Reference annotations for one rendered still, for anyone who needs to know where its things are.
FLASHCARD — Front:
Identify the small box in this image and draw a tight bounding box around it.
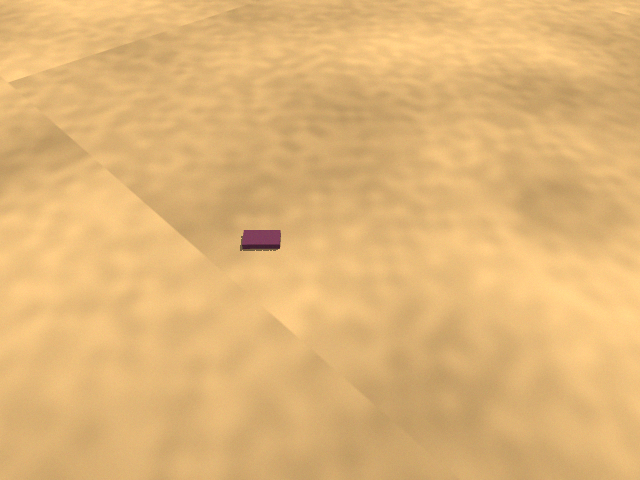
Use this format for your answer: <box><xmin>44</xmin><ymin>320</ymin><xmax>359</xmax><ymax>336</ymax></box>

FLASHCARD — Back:
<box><xmin>242</xmin><ymin>230</ymin><xmax>281</xmax><ymax>249</ymax></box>

